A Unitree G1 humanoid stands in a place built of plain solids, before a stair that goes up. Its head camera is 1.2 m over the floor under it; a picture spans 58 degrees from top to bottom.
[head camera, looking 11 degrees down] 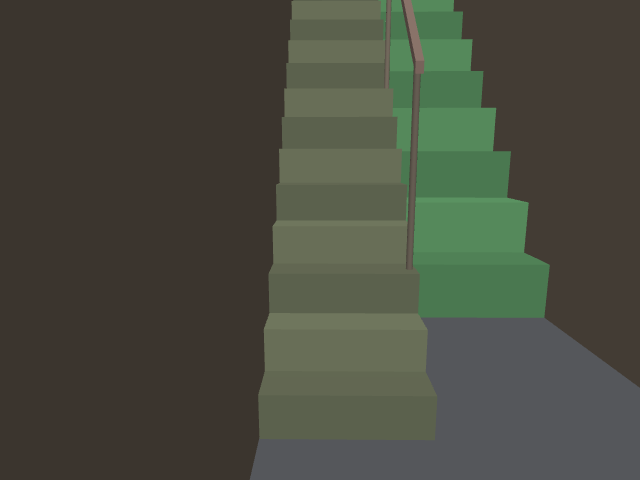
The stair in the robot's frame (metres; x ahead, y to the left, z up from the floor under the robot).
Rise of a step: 0.21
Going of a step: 0.21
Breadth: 0.76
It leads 1 degrees to the right of straight ahead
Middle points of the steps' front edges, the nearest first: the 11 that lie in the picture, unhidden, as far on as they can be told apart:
1.67 -0.12 0.21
1.88 -0.12 0.41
2.09 -0.12 0.62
2.30 -0.12 0.83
2.51 -0.12 1.04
2.72 -0.13 1.24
2.93 -0.13 1.45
3.14 -0.13 1.66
3.35 -0.13 1.86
3.56 -0.13 2.07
3.77 -0.14 2.28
